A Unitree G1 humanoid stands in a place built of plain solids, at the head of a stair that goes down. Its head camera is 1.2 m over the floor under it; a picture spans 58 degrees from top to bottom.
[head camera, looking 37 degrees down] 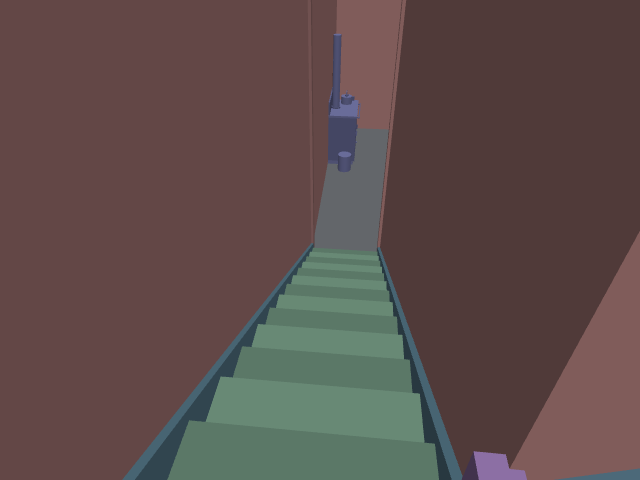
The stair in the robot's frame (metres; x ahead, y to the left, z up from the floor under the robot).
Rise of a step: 0.17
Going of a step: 0.30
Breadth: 0.82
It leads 6 degrees to the right of straight ahead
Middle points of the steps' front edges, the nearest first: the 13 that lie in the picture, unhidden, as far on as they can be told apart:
0.76 0.04 -0.17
1.06 0.01 -0.34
1.35 -0.02 -0.51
1.65 -0.05 -0.68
1.95 -0.08 -0.85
2.24 -0.11 -1.02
2.54 -0.14 -1.18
2.83 -0.17 -1.35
3.13 -0.20 -1.52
3.42 -0.23 -1.69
3.72 -0.26 -1.86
4.02 -0.29 -2.03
4.31 -0.32 -2.20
